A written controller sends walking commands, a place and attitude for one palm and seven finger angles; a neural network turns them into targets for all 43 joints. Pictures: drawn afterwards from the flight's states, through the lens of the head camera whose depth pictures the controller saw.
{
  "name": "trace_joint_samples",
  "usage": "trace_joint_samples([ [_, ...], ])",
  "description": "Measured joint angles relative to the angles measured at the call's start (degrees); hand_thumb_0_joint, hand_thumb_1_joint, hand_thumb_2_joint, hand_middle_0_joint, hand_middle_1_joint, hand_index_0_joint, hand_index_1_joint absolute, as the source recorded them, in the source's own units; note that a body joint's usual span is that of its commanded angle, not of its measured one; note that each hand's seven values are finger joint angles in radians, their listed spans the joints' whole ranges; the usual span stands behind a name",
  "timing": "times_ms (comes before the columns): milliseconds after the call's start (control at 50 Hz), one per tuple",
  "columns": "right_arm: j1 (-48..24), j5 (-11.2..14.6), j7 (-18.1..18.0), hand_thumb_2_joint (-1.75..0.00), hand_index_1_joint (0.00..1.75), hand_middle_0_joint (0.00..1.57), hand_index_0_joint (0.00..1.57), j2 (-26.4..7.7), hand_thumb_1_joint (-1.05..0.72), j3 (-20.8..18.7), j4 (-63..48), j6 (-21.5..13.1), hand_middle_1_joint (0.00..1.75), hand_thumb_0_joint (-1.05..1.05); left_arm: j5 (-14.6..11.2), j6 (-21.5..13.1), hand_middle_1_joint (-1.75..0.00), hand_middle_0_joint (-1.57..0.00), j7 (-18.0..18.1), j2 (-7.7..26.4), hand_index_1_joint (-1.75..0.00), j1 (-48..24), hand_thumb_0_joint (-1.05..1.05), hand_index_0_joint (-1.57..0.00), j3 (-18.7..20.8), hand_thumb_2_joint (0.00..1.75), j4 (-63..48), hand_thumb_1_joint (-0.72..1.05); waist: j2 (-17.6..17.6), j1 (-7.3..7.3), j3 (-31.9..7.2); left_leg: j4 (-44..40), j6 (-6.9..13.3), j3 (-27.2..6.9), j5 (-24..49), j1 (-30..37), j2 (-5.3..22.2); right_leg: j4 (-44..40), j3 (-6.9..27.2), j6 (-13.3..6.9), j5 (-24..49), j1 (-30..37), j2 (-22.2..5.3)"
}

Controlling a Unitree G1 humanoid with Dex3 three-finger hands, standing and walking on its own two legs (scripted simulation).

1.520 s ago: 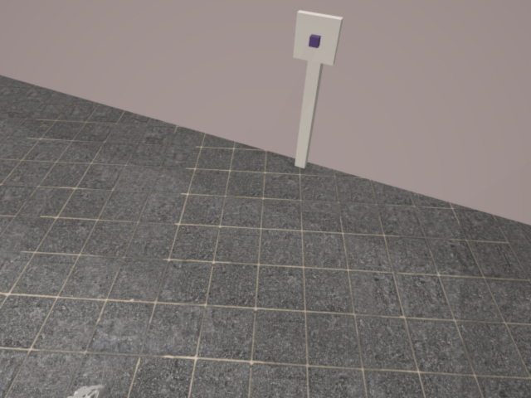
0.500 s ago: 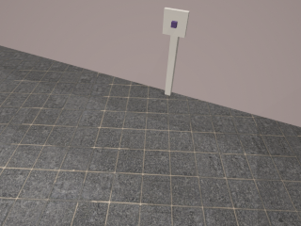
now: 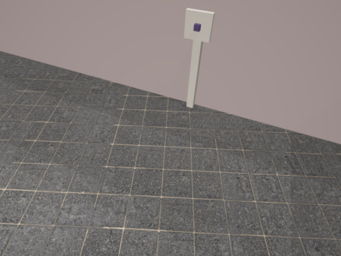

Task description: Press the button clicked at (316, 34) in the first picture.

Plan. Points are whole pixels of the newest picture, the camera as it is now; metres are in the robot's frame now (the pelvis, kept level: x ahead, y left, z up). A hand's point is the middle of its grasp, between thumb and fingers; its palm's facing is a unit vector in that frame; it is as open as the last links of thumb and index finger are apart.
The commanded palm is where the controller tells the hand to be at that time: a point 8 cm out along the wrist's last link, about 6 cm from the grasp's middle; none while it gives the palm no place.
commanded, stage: look at it before walking up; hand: left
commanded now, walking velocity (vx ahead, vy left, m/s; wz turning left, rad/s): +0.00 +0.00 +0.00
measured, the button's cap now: (197, 27) +1.44 -0.09 -0.05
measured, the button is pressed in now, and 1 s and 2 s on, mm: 0 0 0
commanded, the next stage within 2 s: walk to a spot facing it in 0.12 s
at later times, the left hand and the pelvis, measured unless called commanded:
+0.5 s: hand out of the picture +0.03 +0.20 -0.19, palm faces +0.00 -0.98 -0.21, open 7.4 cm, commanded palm none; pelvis +0.04 +0.00 -0.01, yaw -1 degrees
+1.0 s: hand (122, 193) +0.35 +0.18 -0.20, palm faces -0.15 -0.97 -0.18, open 7.3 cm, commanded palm none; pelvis +0.23 +0.01 -0.03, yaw -8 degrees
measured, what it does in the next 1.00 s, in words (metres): walks ahead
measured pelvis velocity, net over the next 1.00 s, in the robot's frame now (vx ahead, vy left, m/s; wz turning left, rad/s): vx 0.23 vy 0.01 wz -0.14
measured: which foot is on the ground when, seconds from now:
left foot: down 0.00-1.00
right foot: down 0.00-0.62, up 0.64-1.00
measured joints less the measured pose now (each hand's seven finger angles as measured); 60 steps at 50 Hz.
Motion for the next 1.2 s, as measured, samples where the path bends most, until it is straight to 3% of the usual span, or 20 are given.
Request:
trace_joint_samples([
  [300, 0.5, -0.3, -0.1, -0.90, 0.30, 0.20, 0.20, 0.5, -0.90, 0.2, 0.2, 0.3, 0.30, 0.01, 0.1, 0.3, -0.30, -0.20, 0.5, -0.5, -0.30, 0.3, 0.01, -0.20, 0.1, 0.90, 0.0, 0.90, 0.0, 0.13, -0.5, 0.2, -0.1, 0.1, -0.1, -0.2, 0.0, 0.3, 0.1, 0.1, -0.2, -0.3, 0.0],
  [500, 9.1, -0.7, 0.4, -0.90, 0.30, 0.20, 0.20, 5.7, -0.90, -0.2, 0.0, 0.4, 0.30, 0.01, 0.6, 0.2, -0.30, -0.20, -0.8, -6.6, -0.29, 10.2, 0.01, -0.20, 0.9, 0.90, -0.1, 0.90, 0.9, 0.45, -2.7, 12.8, 0.8, 1.0, -10.3, -3.6, 1.8, 8.5, 0.6, -0.5, -7.6, -2.1, 1.7],
  [560, 11.3, -0.5, 0.3, -0.90, 0.30, 0.20, 0.20, 7.3, -0.90, -0.6, 0.6, 0.3, 0.30, 0.01, 0.7, -0.8, -0.30, -0.20, -0.4, -8.7, -0.29, 13.3, 0.01, -0.20, 1.4, 0.90, 0.5, 0.90, 0.7, 0.59, -2.5, 18.2, 1.1, 2.8, -13.9, -6.2, 2.4, 8.3, 0.0, -0.3, -9.4, -0.7, 1.7],
  [600, 12.0, -0.3, 0.3, -0.90, 0.30, 0.20, 0.20, 8.3, -0.90, -0.8, 0.5, -0.4, 0.30, 0.01, 0.7, -1.1, -0.30, -0.20, -0.2, -9.6, -0.30, 15.2, 0.01, -0.20, 1.7, 0.90, 1.1, 0.90, -0.2, 0.84, -1.9, 15.5, 1.4, 4.5, -12.2, -6.0, 2.1, 9.0, 0.4, 0.2, -10.6, 0.0, 1.0],
  [640, 12.4, -0.6, 0.0, -0.90, 0.30, 0.20, 0.20, 9.4, -0.90, -1.1, 0.1, -2.1, 0.30, 0.01, 0.4, -0.3, -0.30, -0.20, -0.2, -10.2, -0.30, 16.7, 0.01, -0.20, 2.1, 0.90, 2.3, 0.90, -1.9, 0.91, -1.4, 14.6, 2.4, 6.9, -11.2, -4.1, 1.2, 17.3, 1.4, -1.0, -13.3, -2.9, 0.0],
  [700, 14.4, -0.8, -1.1, -0.90, 0.30, 0.20, 0.20, 11.0, -0.90, -1.0, -0.5, -3.9, 0.30, 0.01, 0.7, 0.9, -0.30, -0.20, -0.2, -11.0, -0.29, 16.3, 0.01, -0.20, 2.4, 0.90, 3.8, 0.90, -1.9, -0.50, -0.9, 10.8, 3.1, 8.3, -12.4, -0.1, 1.1, 36.2, -0.8, -2.0, -13.1, -11.1, -0.2],
  [780, 18.3, -0.8, -1.8, -0.90, 0.30, 0.20, 0.20, 13.8, -0.90, -0.4, 1.1, -4.7, 0.30, 0.01, 1.0, 1.0, -0.30, -0.20, -0.7, -10.2, -0.29, 12.4, 0.01, -0.20, 3.3, 0.90, 2.2, 0.90, -2.1, -0.85, 0.0, 3.0, 2.8, 9.1, -10.7, 5.8, 1.0, 44.9, -3.6, -1.5, -7.4, -20.7, -2.3],
  [840, 21.0, -0.7, -2.2, -0.90, 0.30, 0.20, 0.20, 15.4, -0.90, -0.1, 2.9, -4.7, 0.30, 0.00, 1.0, 0.9, -0.30, -0.20, -1.1, -9.8, -0.29, 8.4, 0.01, -0.20, 3.7, 0.90, -0.1, 0.91, -1.9, -0.77, 1.0, -1.6, 2.3, 9.9, -10.3, 9.9, 0.8, 41.7, -5.1, -1.3, -3.1, -25.6, -3.8],
  [880, 22.3, -0.7, -2.3, -0.90, 0.30, 0.20, 0.20, 16.2, -0.90, 0.1, 4.0, -4.6, 0.30, 0.01, 1.1, 1.0, -0.30, -0.20, -0.8, -9.1, -0.29, 5.4, 0.02, -0.20, 4.0, 0.90, -1.3, 0.93, -1.6, -1.00, 2.0, -4.1, 1.9, 10.4, -10.5, 12.6, 0.9, 34.3, -6.8, -1.5, -0.4, -26.6, -4.0],
  [960, 24.1, -0.6, -2.3, -0.90, 0.30, 0.20, 0.20, 16.6, -0.90, -0.2, 5.7, -4.0, 0.30, 0.01, 0.7, 0.2, -0.30, -0.20, -1.0, -7.9, -0.29, 0.2, 0.02, -0.19, 4.0, 0.90, -3.6, 0.93, -0.5, -2.02, 4.0, -5.6, 0.7, 11.8, -13.1, 17.4, 1.4, 20.7, -9.8, -3.4, 1.5, -24.7, -2.0],
  [1020, 25.3, -0.5, -2.0, -0.90, 0.30, 0.20, 0.20, 16.2, -0.90, -0.7, 7.1, -3.1, 0.30, 0.01, 0.9, -1.5, -0.30, -0.20, -0.9, -7.6, -0.29, -1.5, 0.02, -0.19, 4.0, 0.90, -5.2, 0.93, 0.0, -1.97, 4.5, 3.7, 0.1, 12.4, -18.0, 17.4, 2.8, 14.8, -11.6, -5.6, 1.5, -19.0, 0.5],
  [1060, 24.7, 0.1, -1.5, -0.90, 0.30, 0.20, 0.20, 15.9, -0.90, -1.1, 7.5, -2.3, 0.30, 0.01, 1.0, -3.1, -0.30, -0.20, -0.5, -7.5, -0.29, -1.6, 0.01, -0.19, 4.2, 0.90, -5.9, 0.92, -0.3, -1.35, 4.2, 24.9, 0.7, 10.2, -19.0, 9.6, 3.9, 15.9, -11.4, -7.3, -0.2, -17.3, 0.6],
  [1100, 21.7, 0.3, -1.2, -0.90, 0.30, 0.20, 0.20, 15.0, -0.90, -1.7, 6.4, -1.4, 0.30, 0.01, 0.4, -3.6, -0.30, -0.20, 0.0, -7.8, -0.29, -1.1, 0.01, -0.19, 4.2, 0.90, -6.0, 0.92, 0.1, -1.57, 4.5, 45.9, 1.8, 5.2, -16.1, -0.8, 3.9, 17.4, -11.7, -7.2, -2.6, -15.8, 1.2],
  [1120, 20.0, 0.1, -1.1, -0.90, 0.30, 0.20, 0.20, 14.6, -0.90, -2.0, 5.4, -1.2, 0.30, 0.01, 0.3, -3.5, -0.30, -0.20, 0.3, -8.0, -0.29, -0.5, 0.01, -0.19, 4.2, 0.90, -5.6, 0.92, 0.1, -1.74, 4.2, 51.7, 2.1, 3.8, -13.8, -5.4, 4.2, 16.5, -11.8, -6.9, -3.0, -14.4, 1.4],
  [1160, 16.3, -0.4, -0.9, -0.90, 0.30, 0.20, 0.20, 13.5, -0.90, -2.4, 2.8, -1.0, 0.30, 0.01, 0.5, -3.3, -0.30, -0.20, 0.9, -8.6, -0.29, 1.2, 0.01, -0.20, 3.8, 0.90, -4.5, 0.91, 0.1, -2.03, 3.1, 54.9, 2.0, 2.7, -10.3, -13.4, 5.6, 13.3, -11.5, -5.9, -2.6, -11.5, 1.9],
  [1200, 12.8, -0.8, -0.7, -0.90, 0.30, 0.20, 0.20, 12.6, -0.91, -2.8, -0.1, -0.9, 0.30, 0.01, 0.7, -3.2, -0.30, -0.20, 1.3, -9.3, -0.29, 3.2, 0.01, -0.20, 3.7, 0.90, -3.2, 0.92, 0.1, -2.28, 1.8, 51.4, 1.4, 2.4, -8.6, -19.2, 7.3, 10.1, -11.0, -5.7, -2.4, -9.0, 2.3],
])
